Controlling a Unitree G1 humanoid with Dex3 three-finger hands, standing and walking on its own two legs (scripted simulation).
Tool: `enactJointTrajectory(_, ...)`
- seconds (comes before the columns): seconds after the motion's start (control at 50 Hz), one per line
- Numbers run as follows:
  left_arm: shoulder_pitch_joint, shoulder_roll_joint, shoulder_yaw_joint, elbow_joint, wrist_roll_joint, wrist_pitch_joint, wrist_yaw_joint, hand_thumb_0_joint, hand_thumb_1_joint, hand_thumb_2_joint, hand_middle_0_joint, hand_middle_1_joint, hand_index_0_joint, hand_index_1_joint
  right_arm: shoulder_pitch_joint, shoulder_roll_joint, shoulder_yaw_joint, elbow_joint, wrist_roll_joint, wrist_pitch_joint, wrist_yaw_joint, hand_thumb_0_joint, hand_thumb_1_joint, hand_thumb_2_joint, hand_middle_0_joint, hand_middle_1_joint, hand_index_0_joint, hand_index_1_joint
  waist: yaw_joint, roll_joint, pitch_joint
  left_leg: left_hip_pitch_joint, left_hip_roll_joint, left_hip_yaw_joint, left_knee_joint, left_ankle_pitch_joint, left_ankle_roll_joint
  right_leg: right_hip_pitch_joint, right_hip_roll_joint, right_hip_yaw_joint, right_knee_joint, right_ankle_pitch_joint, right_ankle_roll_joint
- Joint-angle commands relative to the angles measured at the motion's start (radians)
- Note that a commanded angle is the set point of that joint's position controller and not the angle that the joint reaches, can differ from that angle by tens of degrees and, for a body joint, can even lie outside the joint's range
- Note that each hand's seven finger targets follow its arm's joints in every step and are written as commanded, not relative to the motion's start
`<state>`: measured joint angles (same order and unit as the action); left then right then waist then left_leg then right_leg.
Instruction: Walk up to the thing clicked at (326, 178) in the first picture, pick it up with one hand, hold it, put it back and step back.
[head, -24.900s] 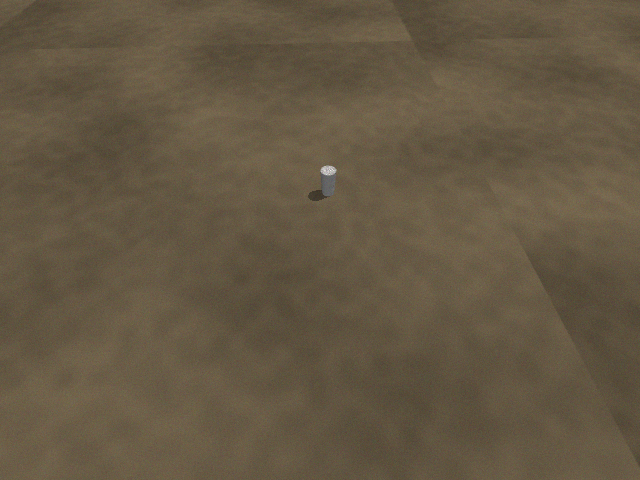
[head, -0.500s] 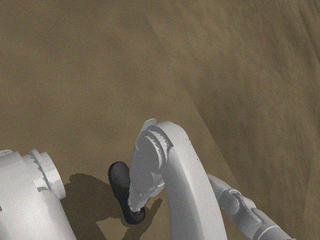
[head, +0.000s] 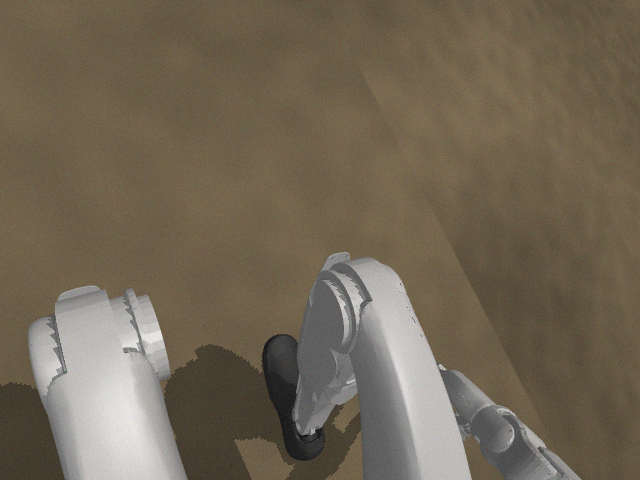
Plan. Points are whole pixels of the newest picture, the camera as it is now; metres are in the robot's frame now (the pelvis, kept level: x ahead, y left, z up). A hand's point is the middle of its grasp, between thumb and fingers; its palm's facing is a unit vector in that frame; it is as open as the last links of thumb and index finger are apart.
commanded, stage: home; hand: left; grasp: from the side
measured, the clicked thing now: out of the picture +0.44 +0.35 -0.23
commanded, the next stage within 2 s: none
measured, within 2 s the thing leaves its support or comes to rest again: neither
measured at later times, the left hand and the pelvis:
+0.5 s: hand out of the picture +0.25 +0.44 +0.03, palm faces +0.43 -0.72 -0.55, open 17.1 cm; pelvis +0.01 -0.01 +0.11, yaw +9 degrees
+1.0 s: hand out of the picture +0.22 +0.29 +0.25, palm faces +0.42 -0.81 -0.41, open 17.1 cm; pelvis +0.07 -0.01 +0.35, yaw +15 degrees
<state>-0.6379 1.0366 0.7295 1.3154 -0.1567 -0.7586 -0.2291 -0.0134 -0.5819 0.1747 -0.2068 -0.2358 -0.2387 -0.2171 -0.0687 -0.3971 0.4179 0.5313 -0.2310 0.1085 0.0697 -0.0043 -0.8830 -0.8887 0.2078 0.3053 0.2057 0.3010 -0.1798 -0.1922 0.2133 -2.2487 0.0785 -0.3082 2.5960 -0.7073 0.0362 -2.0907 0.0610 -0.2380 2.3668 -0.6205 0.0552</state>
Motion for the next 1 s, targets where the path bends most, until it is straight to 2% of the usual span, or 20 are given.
enactJointTrajectory(0.0, -0.191, 0.267, -0.006, -0.304, 0.104, 0.083, 0.044, 0.0, -0.526, 0.062, -0.089, -0.096, -0.092, -0.087, 0.099, -0.28, -0.214, -0.011, 0.067, 0.002, -0.019, 0.0, -0.958, -0.919, 0.202, 0.303, 0.202, 0.303, -0.009, 0.58, -0.729, 0.489, 0.032, 0.087, -0.414, 0.134, -0.04, 0.195, 0.028, -0.041, -0.184, 0.118, -0.079)
enactJointTrajectory(0.06, -0.102, 0.394, 0.072, -0.575, 0.149, 0.175, 0.095, 0.0, -0.552, 0.062, -0.1, -0.089, -0.097, -0.087, 0.129, -0.263, -0.279, -0.032, 0.111, 0.012, -0.023, 0.0, -0.978, -0.926, 0.202, 0.303, 0.202, 0.303, 0.094, 0.776, -0.892, 0.628, 0.03, 0.116, -0.51, 0.134, -0.05, 0.212, 0.015, 0.001, -0.186, 0.108, -0.087)
enactJointTrajectory(0.1, -0.032, 0.348, 0.046, -0.562, 0.173, 0.25, 0.123, 0.0, -0.493, 0.137, -0.09, -0.109, -0.089, -0.11, 0.136, -0.236, -0.299, -0.027, 0.138, 0.021, -0.024, 0.0, -0.925, -0.902, 0.201, 0.301, 0.201, 0.301, 0.093, 0.734, -0.809, 0.591, 0.025, 0.124, -0.552, 0.092, -0.044, 0.152, 0.015, 0.018, -0.198, 0.07, -0.095)
enactJointTrajectory(0.12, -0.085, 0.328, 0.028, -0.588, 0.178, 0.271, 0.133, 0.0, -0.413, 0.173, -0.077, -0.092, -0.076, -0.093, 0.152, -0.223, -0.311, -0.006, 0.146, 0.025, -0.027, 0.0, -0.896, -0.902, 0.201, 0.301, 0.201, 0.301, 0.077, 0.708, -0.782, 0.554, 0.019, 0.139, -0.543, 0.073, -0.037, 0.144, 0.017, 0.027, -0.216, 0.062, -0.097)
enactJointTrajectory(0.16, -0.062, 0.358, 0.072, -0.702, 0.181, 0.315, 0.162, 0.0, -0.417, 0.137, -0.071, -0.083, -0.071, -0.083, 0.182, -0.2, -0.341, 0.004, 0.167, 0.03, -0.036, 0.0, -0.896, -0.902, 0.201, 0.301, 0.201, 0.301, 0.12, 0.701, -0.827, 0.564, 0.009, 0.155, -0.571, 0.07, -0.034, 0.172, 0.012, 0.044, -0.245, 0.055, -0.099)
enactJointTrajectory(0.2, 0.051, 0.239, 0.02, -0.694, 0.188, 0.375, 0.175, 0.0, -0.474, 0.104, -0.065, -0.073, -0.065, -0.074, 0.188, -0.181, -0.37, -0.005, 0.182, 0.026, -0.042, 0.0, -0.896, -0.902, 0.201, 0.301, 0.201, 0.301, 0.125, 0.66, -0.82, 0.584, 0.005, 0.166, -0.603, 0.068, -0.033, 0.15, 0.009, 0.055, -0.279, 0.047, -0.099)
enactJointTrajectory(0.24, 0.163, -0.018, -0.099, -0.527, 0.186, 0.437, 0.175, 0.0, -0.485, 0.101, -0.071, -0.078, -0.071, -0.079, 0.195, -0.167, -0.399, -0.001, 0.197, 0.018, -0.04, 0.0, -0.896, -0.902, 0.201, 0.301, 0.201, 0.301, 0.081, 0.527, -0.753, 0.542, -0.002, 0.157, -0.631, 0.034, -0.025, 0.12, 0.003, 0.051, -0.316, 0.024, -0.096)
enactJointTrajectory(0.3, 0.197, -0.056, -0.112, -0.608, 0.185, 0.502, 0.203, 0.0, -0.519, 0.082, -0.069, -0.072, -0.068, -0.073, 0.203, -0.152, -0.445, 0.002, 0.219, 0.017, -0.041, 0.0, -0.895, -0.902, 0.201, 0.301, 0.201, 0.301, 0.123, 0.451, -0.807, 0.559, -0.014, 0.172, -0.669, 0.026, -0.019, 0.143, -0.006, 0.071, -0.373, -0.006, -0.097)
enactJointTrajectory(0.34, 0.219, -0.132, -0.179, -0.686, 0.187, 0.542, 0.208, 0.0, -0.501, 0.088, -0.063, -0.068, -0.062, -0.069, 0.212, -0.147, -0.468, -0.024, 0.234, 0.014, -0.04, 0.0, -0.895, -0.902, 0.201, 0.301, 0.201, 0.301, 0.115, 0.424, -0.854, 0.614, -0.017, 0.164, -0.722, 0.02, -0.019, 0.179, -0.012, 0.078, -0.419, -0.009, -0.094)
enactJointTrajectory(0.38, 0.246, -0.113, -0.176, -0.808, 0.187, 0.574, 0.228, 0.0, -0.537, 0.066, -0.056, -0.059, -0.056, -0.06, 0.216, -0.15, -0.489, -0.04, 0.251, 0.009, -0.046, 0.0, -0.895, -0.902, 0.201, 0.301, 0.201, 0.301, 0.136, 0.404, -0.921, 0.697, -0.016, 0.157, -0.769, 0.037, -0.022, 0.246, -0.017, 0.091, -0.467, 0.007, -0.091)
enactJointTrajectory(0.4, 0.255, -0.151, -0.21, -0.849, 0.184, 0.59, 0.234, 0.0, -0.515, 0.078, -0.057, -0.062, -0.056, -0.062, 0.207, -0.135, -0.486, -0.061, 0.26, 0.004, -0.048, 0.0, -0.895, -0.902, 0.201, 0.301, 0.201, 0.301, 0.136, 0.391, -0.935, 0.719, -0.019, 0.155, -0.801, 0.028, -0.021, 0.281, -0.019, 0.099, -0.493, 0.004, -0.089)
enactJointTrajectory(0.44, 0.351, -0.077, -0.154, -0.987, 0.181, 0.621, 0.265, 0.0, -0.501, 0.085, -0.057, -0.062, -0.056, -0.062, 0.216, -0.136, -0.507, -0.078, 0.273, 0.002, -0.065, 0.0, -0.895, -0.902, 0.201, 0.301, 0.201, 0.301, 0.174, 0.365, -0.992, 0.787, -0.023, 0.168, -0.858, 0.043, -0.017, 0.385, -0.023, 0.12, -0.563, 0.011, -0.086)
enactJointTrajectory(0.48, 0.425, -0.09, -0.156, -1.111, 0.175, 0.654, 0.291, 0.0, -0.478, 0.098, -0.059, -0.066, -0.058, -0.067, 0.216, -0.111, -0.505, -0.108, 0.284, -0.005, -0.082, 0.0, -0.895, -0.902, 0.201, 0.301, 0.201, 0.301, 0.187, 0.349, -1.018, 0.847, -0.029, 0.189, -0.92, 0.057, -0.014, 0.499, -0.029, 0.144, -0.639, 0.015, -0.085)
enactJointTrajectory(0.52, 0.474, -0.148, -0.18, -1.114, 0.173, 0.69, 0.314, 0.0, -0.458, 0.109, -0.06, -0.068, -0.059, -0.069, 0.21, -0.082, -0.496, -0.109, 0.287, -0.017, -0.101, 0.0, -0.895, -0.902, 0.201, 0.301, 0.201, 0.301, 0.172, 0.313, -0.97, 0.862, -0.035, 0.216, -0.954, 0.083, -0.009, 0.57, -0.029, 0.165, -0.71, 0.03, -0.084)
enactJointTrajectory(0.56, 0.514, -0.157, -0.171, -1.146, 0.172, 0.716, 0.338, 0.0, -0.452, 0.113, -0.061, -0.07, -0.06, -0.071, 0.206, -0.057, -0.494, -0.108, 0.289, -0.026, -0.122, 0.0, -0.895, -0.902, 0.201, 0.301, 0.201, 0.301, 0.194, 0.321, -0.981, 0.911, -0.041, 0.239, -0.992, 0.135, -0.008, 0.664, -0.033, 0.189, -0.766, 0.069, -0.084)
enactJointTrajectory(0.6, 0.575, -0.218, -0.202, -1.14, 0.168, 0.741, 0.355, 0.0, -0.48, 0.096, -0.058, -0.065, -0.057, -0.065, 0.214, -0.029, -0.486, -0.106, 0.283, -0.037, -0.137, 0.0, -0.895, -0.902, 0.201, 0.301, 0.201, 0.301, 0.189, 0.321, -0.984, 0.948, -0.048, 0.266, -1.006, 0.232, -0.006, 0.761, -0.036, 0.201, -0.816, 0.153, -0.081)
enactJointTrajectory(0.66, 0.669, -0.343, -0.278, -1.087, 0.162, 0.784, 0.37, 0.0, -0.508, 0.08, -0.055, -0.061, -0.054, -0.061, 0.219, -0.006, -0.477, -0.098, 0.28, -0.059, -0.161, 0.0, -0.896, -0.902, 0.201, 0.301, 0.201, 0.301, 0.171, 0.29, -0.891, 0.995, -0.053, 0.285, -1.068, 0.279, -0.001, 0.847, -0.039, 0.216, -0.91, 0.2, -0.079)
enactJointTrajectory(0.8, 0.699, -0.49, -0.427, -1.101, 0.157, 0.856, 0.395, 0.0, -0.496, 0.087, -0.056, -0.062, -0.055, -0.063, 0.258, 0.018, -0.469, -0.1, 0.277, -0.124, -0.195, 0.0, -0.896, -0.902, 0.201, 0.301, 0.201, 0.301, 0.115, 0.252, -0.754, 1.149, -0.051, 0.289, -1.25, 0.289, -0.006, 1.058, -0.056, 0.244, -1.144, 0.221, -0.066)
enactJointTrajectory(0.86, 0.755, -0.493, -0.442, -1.152, 0.157, 0.887, 0.414, 0.0, -0.472, 0.101, -0.058, -0.066, -0.057, -0.067, 0.274, 0.023, -0.467, -0.118, 0.279, -0.142, -0.211, 0.0, -0.896, -0.902, 0.201, 0.301, 0.201, 0.301, 0.141, 0.245, -0.748, 1.259, -0.055, 0.291, -1.343, 0.32, -0.011, 1.175, -0.064, 0.244, -1.236, 0.247, -0.063)
enactJointTrajectory(0.98, 0.867, -0.579, -0.53, -1.244, 0.155, 0.944, 0.44, 0.0, -0.523, 0.072, -0.053, -0.058, -0.052, -0.059, 0.289, 0.042, -0.452, -0.137, 0.278, -0.169, -0.245, 0.0, -0.896, -0.902, 0.201, 0.301, 0.201, 0.301, 0.145, 0.28, -0.639, 1.449, -0.064, 0.298, -1.522, 0.373, -0.021, 1.311, -0.057, 0.207, -1.368, 0.301, -0.068)
